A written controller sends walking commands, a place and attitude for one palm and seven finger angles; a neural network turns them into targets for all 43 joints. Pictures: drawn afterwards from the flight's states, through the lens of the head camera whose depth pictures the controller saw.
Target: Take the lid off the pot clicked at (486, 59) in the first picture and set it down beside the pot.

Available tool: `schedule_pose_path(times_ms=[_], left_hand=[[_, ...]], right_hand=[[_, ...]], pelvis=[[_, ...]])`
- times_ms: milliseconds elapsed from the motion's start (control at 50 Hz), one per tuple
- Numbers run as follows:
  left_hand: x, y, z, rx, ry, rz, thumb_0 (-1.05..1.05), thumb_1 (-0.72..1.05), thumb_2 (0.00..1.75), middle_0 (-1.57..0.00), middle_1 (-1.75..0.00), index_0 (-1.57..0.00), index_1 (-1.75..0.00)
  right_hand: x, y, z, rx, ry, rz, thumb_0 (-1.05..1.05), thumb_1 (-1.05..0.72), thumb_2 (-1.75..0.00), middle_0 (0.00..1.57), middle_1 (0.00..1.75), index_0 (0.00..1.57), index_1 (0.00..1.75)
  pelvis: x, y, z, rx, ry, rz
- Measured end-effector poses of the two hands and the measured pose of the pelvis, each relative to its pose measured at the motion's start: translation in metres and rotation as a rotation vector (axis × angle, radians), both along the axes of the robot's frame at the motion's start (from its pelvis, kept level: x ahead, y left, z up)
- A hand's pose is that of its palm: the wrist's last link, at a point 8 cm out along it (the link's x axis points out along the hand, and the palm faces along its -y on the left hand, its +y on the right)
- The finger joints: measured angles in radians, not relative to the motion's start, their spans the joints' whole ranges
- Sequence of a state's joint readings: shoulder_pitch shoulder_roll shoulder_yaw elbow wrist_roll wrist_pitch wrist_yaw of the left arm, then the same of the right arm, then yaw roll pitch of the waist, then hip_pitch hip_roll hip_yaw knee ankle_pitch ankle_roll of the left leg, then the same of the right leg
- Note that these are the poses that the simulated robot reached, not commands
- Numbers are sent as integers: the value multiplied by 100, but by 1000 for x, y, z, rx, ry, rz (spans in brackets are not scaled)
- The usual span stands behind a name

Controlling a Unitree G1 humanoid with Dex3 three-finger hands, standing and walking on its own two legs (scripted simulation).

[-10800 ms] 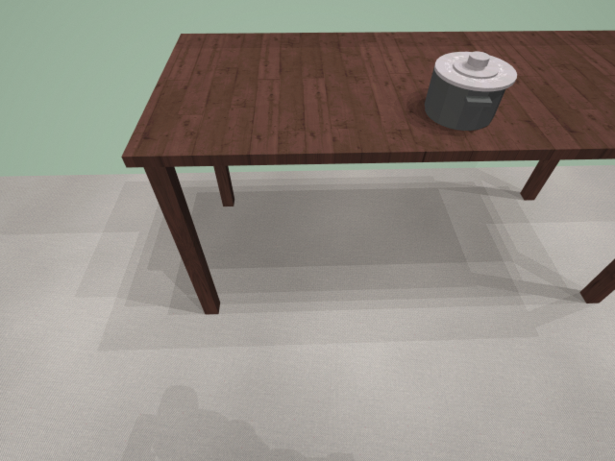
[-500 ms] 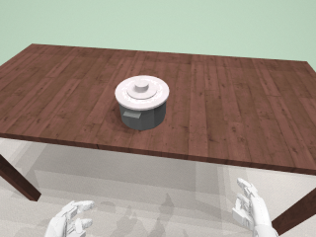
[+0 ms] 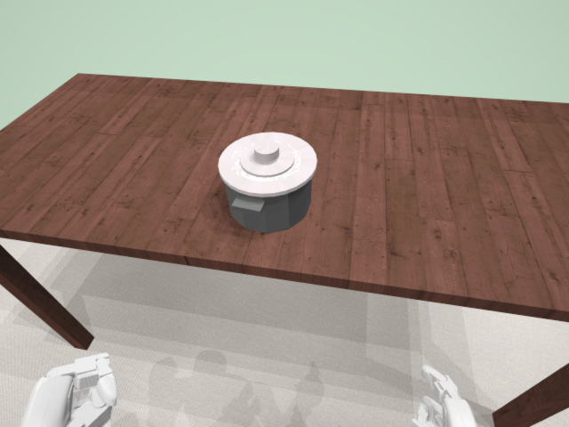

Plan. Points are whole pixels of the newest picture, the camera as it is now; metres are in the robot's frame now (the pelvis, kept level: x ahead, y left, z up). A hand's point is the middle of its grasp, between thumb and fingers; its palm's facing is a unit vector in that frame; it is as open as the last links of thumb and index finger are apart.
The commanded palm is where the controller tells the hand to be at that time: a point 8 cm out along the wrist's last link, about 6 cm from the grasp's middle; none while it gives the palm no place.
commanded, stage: raise the hand higher, near the body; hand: left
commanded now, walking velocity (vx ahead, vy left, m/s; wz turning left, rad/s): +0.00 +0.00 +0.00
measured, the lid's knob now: (266, 150) +0.53 +0.09 +0.11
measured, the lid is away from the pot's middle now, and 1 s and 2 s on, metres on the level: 0.01 0.01 0.01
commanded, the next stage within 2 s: reach forward and open the fingers in 0.66 s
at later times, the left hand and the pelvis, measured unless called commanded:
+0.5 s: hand (87, 362) +0.16 +0.24 +0.09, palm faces +0.30 -0.86 -0.41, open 3.1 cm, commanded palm +0.11 +0.28 +0.12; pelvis +0.01 +0.01 +0.00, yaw +0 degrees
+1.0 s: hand (57, 332) +0.18 +0.28 +0.11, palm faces -0.04 -0.06 -1.00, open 2.9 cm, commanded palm +0.16 +0.28 +0.17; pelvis +0.00 +0.01 +0.00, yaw -1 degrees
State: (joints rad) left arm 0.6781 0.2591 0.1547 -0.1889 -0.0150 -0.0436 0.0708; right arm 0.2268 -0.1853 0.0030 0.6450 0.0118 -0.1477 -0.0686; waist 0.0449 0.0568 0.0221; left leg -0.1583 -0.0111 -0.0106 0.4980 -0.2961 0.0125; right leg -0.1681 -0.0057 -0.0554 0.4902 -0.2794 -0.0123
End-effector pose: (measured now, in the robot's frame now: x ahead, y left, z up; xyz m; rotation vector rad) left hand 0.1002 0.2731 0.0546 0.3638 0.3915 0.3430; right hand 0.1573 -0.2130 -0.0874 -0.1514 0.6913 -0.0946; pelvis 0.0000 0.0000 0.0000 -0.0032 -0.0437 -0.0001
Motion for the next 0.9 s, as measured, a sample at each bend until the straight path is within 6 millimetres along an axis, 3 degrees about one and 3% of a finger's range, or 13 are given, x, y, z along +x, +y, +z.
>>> schedule_pose_path(times_ms=[200,420,600,780,900], left_hand=[[11,4,23,37,-97,-35,2,90,90,-129,-149,-129,-150],[22,9,49,69,-217,-54,2,90,90,-130,-149,-129,-150],[31,11,71,106,-297,-71,2,90,90,-130,-149,-130,-150],[42,12,92,151,-369,-93,2,89,90,-130,-150,-130,-150],[57,3,109,807,-121,-273,2,85,92,-129,-145,-128,-146]], right_hand=[[19,-6,14,-35,-71,-7,2,-90,-90,20,30,20,30],[44,15,29,-16,-141,53,2,-90,-90,20,30,20,30],[40,29,22,7,-110,89,2,-90,-90,20,30,20,30],[28,23,14,3,-60,73,2,-90,-90,20,30,20,30],[32,10,4,-12,34,106,2,-90,-90,20,30,20,30]], pelvis=[[3,6,1,-1,-3,-6],[6,12,1,-4,-10,-3],[6,15,2,-5,-12,-1],[7,14,2,-5,-10,-5],[2,13,-2,0,51,-28]])
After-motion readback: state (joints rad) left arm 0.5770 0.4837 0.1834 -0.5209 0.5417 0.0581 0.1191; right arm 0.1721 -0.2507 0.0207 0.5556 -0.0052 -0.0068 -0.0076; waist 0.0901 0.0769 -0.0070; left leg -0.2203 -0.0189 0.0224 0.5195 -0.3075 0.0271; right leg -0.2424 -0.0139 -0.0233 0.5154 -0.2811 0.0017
